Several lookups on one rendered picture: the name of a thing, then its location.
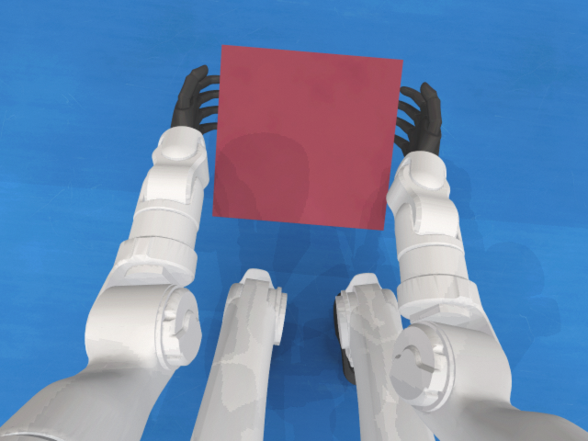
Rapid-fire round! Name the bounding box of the left robot forearm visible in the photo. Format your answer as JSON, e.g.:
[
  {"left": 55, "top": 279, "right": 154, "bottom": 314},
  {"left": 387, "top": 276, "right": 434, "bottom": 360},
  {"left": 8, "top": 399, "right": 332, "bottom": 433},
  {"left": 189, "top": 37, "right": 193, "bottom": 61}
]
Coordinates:
[{"left": 85, "top": 126, "right": 209, "bottom": 356}]

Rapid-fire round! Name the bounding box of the carton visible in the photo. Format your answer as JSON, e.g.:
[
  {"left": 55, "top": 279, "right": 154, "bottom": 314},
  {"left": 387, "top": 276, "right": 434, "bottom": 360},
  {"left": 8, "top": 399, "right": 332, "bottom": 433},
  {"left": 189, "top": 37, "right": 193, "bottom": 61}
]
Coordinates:
[{"left": 212, "top": 45, "right": 403, "bottom": 231}]

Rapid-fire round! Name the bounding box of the right robot thigh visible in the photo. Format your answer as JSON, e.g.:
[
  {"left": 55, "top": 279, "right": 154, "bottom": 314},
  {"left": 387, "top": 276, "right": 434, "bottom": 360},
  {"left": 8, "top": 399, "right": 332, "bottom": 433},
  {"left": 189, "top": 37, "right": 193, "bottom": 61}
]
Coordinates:
[{"left": 335, "top": 283, "right": 435, "bottom": 441}]

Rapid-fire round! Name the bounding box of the right robot upper arm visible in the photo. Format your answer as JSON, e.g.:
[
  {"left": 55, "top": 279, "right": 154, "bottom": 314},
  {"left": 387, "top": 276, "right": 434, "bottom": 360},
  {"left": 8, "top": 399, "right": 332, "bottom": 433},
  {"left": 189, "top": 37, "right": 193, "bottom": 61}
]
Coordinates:
[{"left": 390, "top": 321, "right": 588, "bottom": 441}]

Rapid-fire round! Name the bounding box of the robot right hand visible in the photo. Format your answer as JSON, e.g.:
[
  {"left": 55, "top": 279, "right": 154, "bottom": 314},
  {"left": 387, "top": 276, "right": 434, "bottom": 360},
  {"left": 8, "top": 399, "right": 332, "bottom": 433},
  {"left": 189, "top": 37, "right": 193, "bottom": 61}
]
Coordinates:
[{"left": 394, "top": 82, "right": 442, "bottom": 157}]

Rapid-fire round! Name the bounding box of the right robot forearm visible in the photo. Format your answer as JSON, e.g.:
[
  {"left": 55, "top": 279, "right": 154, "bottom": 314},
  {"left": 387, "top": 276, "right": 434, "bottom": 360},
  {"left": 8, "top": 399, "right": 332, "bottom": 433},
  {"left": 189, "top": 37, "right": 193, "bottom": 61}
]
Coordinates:
[{"left": 386, "top": 151, "right": 501, "bottom": 346}]

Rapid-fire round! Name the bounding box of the left robot upper arm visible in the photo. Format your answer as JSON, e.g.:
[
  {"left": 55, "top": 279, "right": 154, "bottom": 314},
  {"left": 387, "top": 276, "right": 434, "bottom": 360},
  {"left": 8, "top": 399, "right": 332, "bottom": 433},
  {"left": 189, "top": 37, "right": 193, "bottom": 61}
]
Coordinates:
[{"left": 0, "top": 284, "right": 202, "bottom": 441}]

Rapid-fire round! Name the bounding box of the robot right shin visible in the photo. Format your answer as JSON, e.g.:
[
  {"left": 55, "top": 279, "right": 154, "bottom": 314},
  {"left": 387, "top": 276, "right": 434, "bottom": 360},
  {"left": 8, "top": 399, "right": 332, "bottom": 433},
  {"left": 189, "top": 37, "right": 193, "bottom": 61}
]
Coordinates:
[{"left": 345, "top": 273, "right": 401, "bottom": 368}]

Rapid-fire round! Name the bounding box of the robot left hand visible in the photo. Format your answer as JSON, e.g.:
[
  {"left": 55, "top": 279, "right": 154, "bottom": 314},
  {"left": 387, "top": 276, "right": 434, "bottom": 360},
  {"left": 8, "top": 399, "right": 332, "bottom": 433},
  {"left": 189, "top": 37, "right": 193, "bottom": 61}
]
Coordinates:
[{"left": 170, "top": 65, "right": 220, "bottom": 135}]

